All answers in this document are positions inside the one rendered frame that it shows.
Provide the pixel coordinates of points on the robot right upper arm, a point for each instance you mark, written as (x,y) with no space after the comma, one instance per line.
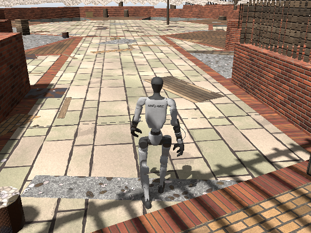
(173,111)

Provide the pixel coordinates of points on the robot torso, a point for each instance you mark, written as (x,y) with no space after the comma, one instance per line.
(155,115)

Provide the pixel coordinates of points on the robot left upper arm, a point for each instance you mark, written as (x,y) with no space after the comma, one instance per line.
(141,101)

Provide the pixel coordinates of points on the robot right hand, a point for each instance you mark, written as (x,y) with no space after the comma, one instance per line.
(180,150)

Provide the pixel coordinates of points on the robot left thigh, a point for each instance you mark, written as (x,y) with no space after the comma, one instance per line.
(142,152)

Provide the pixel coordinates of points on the robot left hand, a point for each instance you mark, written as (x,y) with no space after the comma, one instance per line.
(137,130)

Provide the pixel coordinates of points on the robot left forearm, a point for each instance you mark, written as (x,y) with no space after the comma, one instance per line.
(134,124)

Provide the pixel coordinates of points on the robot right forearm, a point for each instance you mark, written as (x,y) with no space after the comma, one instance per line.
(178,133)

